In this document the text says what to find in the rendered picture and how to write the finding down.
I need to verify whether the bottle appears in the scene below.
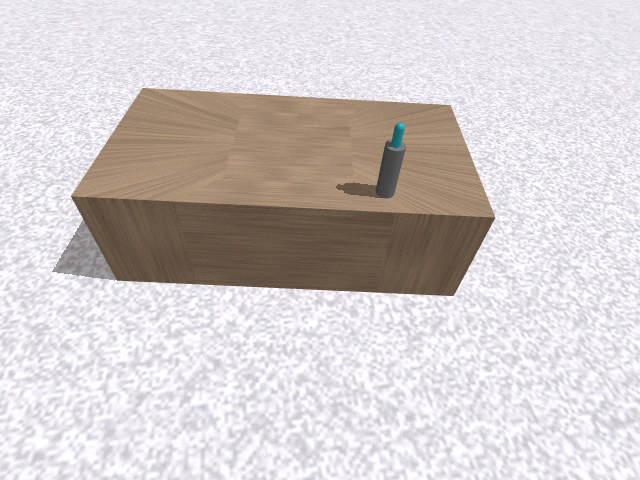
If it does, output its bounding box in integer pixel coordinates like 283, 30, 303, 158
376, 123, 406, 198

